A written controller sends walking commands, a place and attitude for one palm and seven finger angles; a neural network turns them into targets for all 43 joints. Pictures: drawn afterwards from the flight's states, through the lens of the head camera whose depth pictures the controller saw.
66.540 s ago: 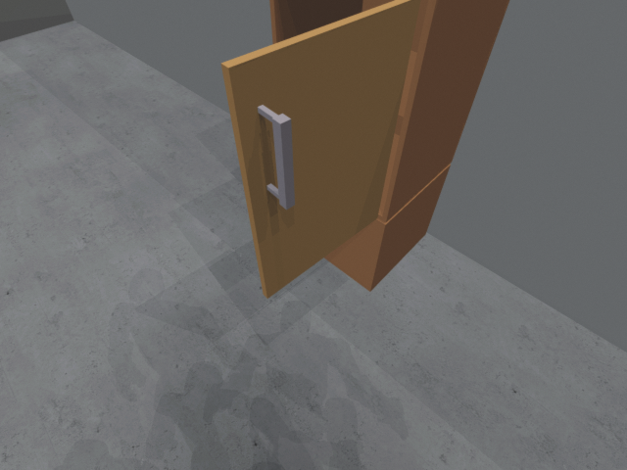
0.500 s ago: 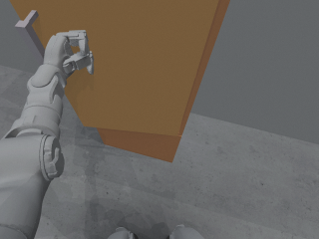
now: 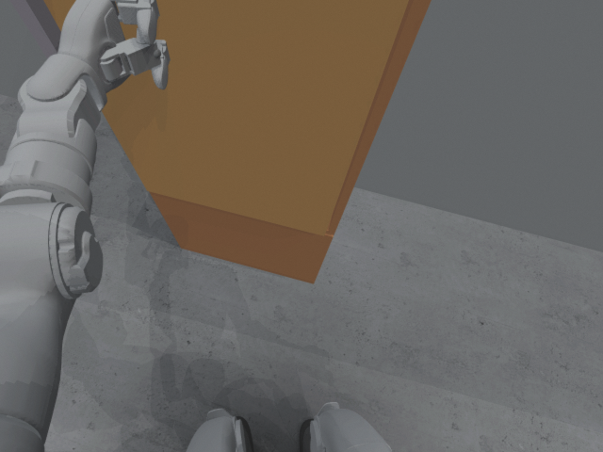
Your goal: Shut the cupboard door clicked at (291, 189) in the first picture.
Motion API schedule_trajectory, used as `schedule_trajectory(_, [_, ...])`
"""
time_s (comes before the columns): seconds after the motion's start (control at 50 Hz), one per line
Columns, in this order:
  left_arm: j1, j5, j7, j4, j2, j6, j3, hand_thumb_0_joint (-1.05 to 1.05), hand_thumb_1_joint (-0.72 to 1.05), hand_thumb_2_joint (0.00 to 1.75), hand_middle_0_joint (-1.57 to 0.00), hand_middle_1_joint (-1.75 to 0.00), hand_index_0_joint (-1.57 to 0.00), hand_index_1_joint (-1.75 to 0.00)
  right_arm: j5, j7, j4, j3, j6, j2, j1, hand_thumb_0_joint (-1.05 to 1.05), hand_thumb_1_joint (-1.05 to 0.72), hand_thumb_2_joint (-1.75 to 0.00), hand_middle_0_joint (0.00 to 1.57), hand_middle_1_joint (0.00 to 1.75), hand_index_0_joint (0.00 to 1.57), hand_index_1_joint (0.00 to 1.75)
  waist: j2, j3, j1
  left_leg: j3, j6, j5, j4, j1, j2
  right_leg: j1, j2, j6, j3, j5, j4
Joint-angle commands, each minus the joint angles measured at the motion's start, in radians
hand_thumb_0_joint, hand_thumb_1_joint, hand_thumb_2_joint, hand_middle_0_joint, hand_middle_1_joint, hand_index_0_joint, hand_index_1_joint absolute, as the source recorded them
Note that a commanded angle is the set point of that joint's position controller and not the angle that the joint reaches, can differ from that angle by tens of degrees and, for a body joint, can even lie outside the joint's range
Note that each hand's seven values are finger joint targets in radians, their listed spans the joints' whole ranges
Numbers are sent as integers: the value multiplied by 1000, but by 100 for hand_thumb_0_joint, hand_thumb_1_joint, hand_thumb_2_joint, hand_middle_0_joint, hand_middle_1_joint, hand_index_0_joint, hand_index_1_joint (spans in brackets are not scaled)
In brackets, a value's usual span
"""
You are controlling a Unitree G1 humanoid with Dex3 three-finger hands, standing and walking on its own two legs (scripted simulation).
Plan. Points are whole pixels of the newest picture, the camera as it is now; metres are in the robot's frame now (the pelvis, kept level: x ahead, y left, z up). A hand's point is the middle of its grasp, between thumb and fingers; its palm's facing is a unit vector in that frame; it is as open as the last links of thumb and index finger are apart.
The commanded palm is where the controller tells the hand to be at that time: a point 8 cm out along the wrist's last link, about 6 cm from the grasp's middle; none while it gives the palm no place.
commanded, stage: push the door shut along its arc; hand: left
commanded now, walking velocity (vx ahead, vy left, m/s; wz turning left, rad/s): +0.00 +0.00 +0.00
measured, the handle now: (60, 27) +0.62 +0.20 +0.13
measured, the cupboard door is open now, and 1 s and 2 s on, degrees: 1 0 0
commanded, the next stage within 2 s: pull the fist back off the door in 0.20 s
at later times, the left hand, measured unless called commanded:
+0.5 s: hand (153, 45) +0.57 +0.09 +0.14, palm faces +0.07 -0.99 +0.07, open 2.9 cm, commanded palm +0.57 +0.10 +0.14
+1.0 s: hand (194, 79) +0.53 +0.05 +0.13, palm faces +0.04 -1.00 -0.01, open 3.1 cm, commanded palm +0.49 +0.10 +0.14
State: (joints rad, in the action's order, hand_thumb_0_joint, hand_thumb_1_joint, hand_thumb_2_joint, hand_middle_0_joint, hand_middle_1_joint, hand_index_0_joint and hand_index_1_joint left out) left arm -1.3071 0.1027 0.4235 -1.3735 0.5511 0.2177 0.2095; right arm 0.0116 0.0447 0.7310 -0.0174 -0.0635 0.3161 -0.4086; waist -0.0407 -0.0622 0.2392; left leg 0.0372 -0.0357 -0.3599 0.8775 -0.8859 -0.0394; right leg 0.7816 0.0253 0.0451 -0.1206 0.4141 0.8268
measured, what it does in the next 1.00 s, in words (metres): stands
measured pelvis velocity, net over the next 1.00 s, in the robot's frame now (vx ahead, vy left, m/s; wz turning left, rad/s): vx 0.00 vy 0.00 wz -0.03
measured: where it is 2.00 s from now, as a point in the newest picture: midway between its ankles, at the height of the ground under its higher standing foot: outside the picture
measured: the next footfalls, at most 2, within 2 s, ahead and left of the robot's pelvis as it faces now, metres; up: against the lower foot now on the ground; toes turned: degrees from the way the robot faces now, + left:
none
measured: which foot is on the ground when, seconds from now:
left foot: down 0.00-1.00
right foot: down 0.00-1.00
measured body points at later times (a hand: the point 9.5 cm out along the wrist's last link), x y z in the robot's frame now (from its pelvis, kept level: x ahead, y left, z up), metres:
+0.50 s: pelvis -0.01 +0.00 -0.01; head +0.12 +0.02 +0.42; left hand +0.56 +0.15 +0.14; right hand -0.05 -0.26 -0.11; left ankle +0.02 +0.10 -0.69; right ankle -0.02 -0.09 -0.69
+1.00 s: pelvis +0.00 +0.00 +0.01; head +0.09 -0.01 +0.46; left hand +0.52 +0.11 +0.14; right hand -0.07 -0.26 -0.10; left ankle +0.02 +0.10 -0.69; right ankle -0.02 -0.09 -0.69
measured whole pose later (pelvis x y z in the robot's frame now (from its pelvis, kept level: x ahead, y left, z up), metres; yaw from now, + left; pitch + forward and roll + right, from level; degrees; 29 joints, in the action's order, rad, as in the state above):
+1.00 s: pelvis +0.00 +0.00 +0.01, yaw -2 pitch +17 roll -1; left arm -1.02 0.01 -0.13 -1.23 0.26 0.33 0.30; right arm 0.05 -0.08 0.70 0.02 -0.03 0.28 -0.53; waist -0.06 -0.12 0.19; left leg 0.08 -0.03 -0.34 0.78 -0.74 -0.05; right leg 0.67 0.04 0.04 -0.07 0.39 0.75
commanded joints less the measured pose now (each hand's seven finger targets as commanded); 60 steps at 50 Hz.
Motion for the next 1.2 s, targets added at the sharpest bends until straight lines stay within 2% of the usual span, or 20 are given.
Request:
schedule_trajectory(0.0, [-606,12,20,210,128,51,19,0,90,90,-130,-150,-130,-150,-1,11,-8,65,-13,187,-213,0,-90,-90,20,30,20,30,-113,-540,74,-128,-23,417,4,566,29,23,39,-24,90,-373,-88])
schedule_trajectory(0.08, [-640,5,32,196,186,46,47,0,90,90,-130,-150,-130,-150,-4,17,-8,62,-16,189,-225,0,-90,-90,20,30,20,30,-85,-542,88,-110,-31,386,23,505,30,-2,41,-33,100,-387,-84])
schedule_trajectory(0.18, [-673,17,46,196,99,34,-15,0,90,90,-130,-150,-130,-150,-4,19,12,62,-28,189,-219,0,-90,-90,20,30,20,30,-127,-511,108,-111,-31,368,34,532,27,73,46,-32,87,-346,-83])
schedule_trajectory(0.24, [-694,25,56,195,124,33,-5,0,90,90,-130,-150,-130,-150,-3,24,25,58,-38,192,-224,0,-90,-90,20,30,20,30,-129,-516,111,-104,-34,361,45,514,27,69,49,-28,86,-341,-76])
schedule_trajectory(0.28, [-708,29,58,196,80,28,-32,0,90,90,-130,-150,-130,-150,-3,26,33,58,-45,191,-218,0,-90,-90,20,30,20,30,-138,-508,122,-110,-32,350,45,530,23,107,51,-31,76,-317,-72])
schedule_trajectory(0.3, [-714,89,-154,153,109,-17,172,0,90,90,-130,-150,-130,-150,-3,3,-3,42,-50,139,-254,0,-90,-90,20,30,20,30,-178,-468,89,-124,-12,299,27,432,1,77,35,-29,100,-273,-113])
schedule_trajectory(0.32, [-700,57,-267,158,85,-28,149,0,90,90,-130,-150,-130,-150,6,-17,-9,42,-54,147,-277,0,-90,-90,20,30,20,30,-140,-495,95,-136,-5,276,7,416,-3,55,34,-37,96,-252,-100])
schedule_trajectory(0.36, [-688,25,-394,188,17,-21,143,0,90,90,-130,-150,-130,-150,27,-45,-11,59,-57,142,-295,0,-90,-90,20,30,20,30,-111,-524,104,-157,-2,325,6,459,-5,86,35,-45,80,-259,-79])
schedule_trajectory(0.42, [-720,-67,-588,269,-57,43,121,0,90,90,-130,-150,-130,-150,67,-96,-10,66,-56,124,-312,0,-90,-90,20,30,20,30,-164,-543,94,-155,6,320,22,475,2,124,33,-44,72,-234,-69])
schedule_trajectory(0.46, [-730,-158,-644,278,-81,102,57,0,90,90,-130,-150,-130,-150,83,-123,-3,73,-53,126,-321,0,-90,-90,20,30,20,30,-191,-542,109,-168,9,317,25,510,-1,179,34,-40,65,-207,-54])
schedule_trajectory(0.52, [-721,-223,-637,251,-108,141,-22,0,90,90,-130,-150,-130,-150,85,-144,-3,81,-43,139,-317,0,-90,-90,20,30,20,30,-208,-510,121,-167,12,228,0,525,5,189,33,-28,67,-161,-71])
schedule_trajectory(0.64, [-613,-123,-548,130,-18,77,60,0,90,90,-130,-150,-130,-150,49,-113,-34,72,-19,157,-303,0,-90,-90,20,30,20,30,-96,-495,75,-137,1,136,-73,438,27,13,34,-27,85,-156,-130])
schedule_trajectory(0.66, [-602,-110,-542,134,-36,78,55,0,90,90,-130,-150,-130,-150,43,-111,-45,66,-22,151,-293,0,-90,-90,20,30,20,30,-86,-486,71,-133,0,135,-81,429,28,5,34,-30,87,-160,-134])
schedule_trajectory(0.76, [-436,-87,-549,230,-7,161,126,0,90,90,-130,-150,-130,-150,48,-111,-63,71,-28,140,-285,0,-90,-90,20,30,20,30,-44,-516,9,-106,-2,224,-99,451,26,-96,38,-31,90,-244,-141])
schedule_trajectory(0.8, [-363,-90,-552,274,-75,190,88,0,90,90,-130,-150,-130,-150,49,-119,-69,77,-25,131,-278,0,-90,-90,20,30,20,30,-26,-511,-5,-93,-2,259,-102,469,29,-117,41,-32,87,-289,-143])
schedule_trajectory(0.86, [-217,-92,-552,283,-76,188,105,0,90,90,-130,-150,-130,-150,39,-121,-84,86,-8,131,-266,0,-90,-90,20,30,20,30,2,-482,-48,-65,-1,289,-121,458,36,-186,40,-32,89,-354,-149])
schedule_trajectory(0.9, [-198,-88,-553,314,-84,177,104,0,90,90,-130,-150,-130,-150,33,-118,-92,92,4,127,-254,0,-90,-90,20,30,20,30,36,-455,-53,-49,-4,273,-136,448,39,-225,39,-36,93,-370,-167])
schedule_trajectory(1.06, [-117,-57,-569,646,-184,253,36,0,90,90,-130,-150,-130,-150,14,-108,-114,104,7,97,-167,0,-90,-90,20,30,20,30,-47,-522,-92,-43,1,461,-135,651,37,-278,41,-33,92,-538,-154])
schedule_trajectory(1.14, [-31,-59,-550,562,-276,189,-55,0,90,90,-130,-150,-130,-150,4,-101,-100,105,21,88,-142,0,-90,-90,20,30,20,30,46,-387,-74,-29,-5,422,-149,609,40,-278,37,-45,91,-555,-181])
schedule_trajectory(1.18, [-59,-52,-547,478,-237,147,-26,0,90,90,-130,-150,-130,-150,-6,-91,-92,102,33,92,-120,0,-90,-90,20,30,20,30,107,-306,-64,-22,-9,325,-166,542,46,-280,27,-56,106,-524,-205])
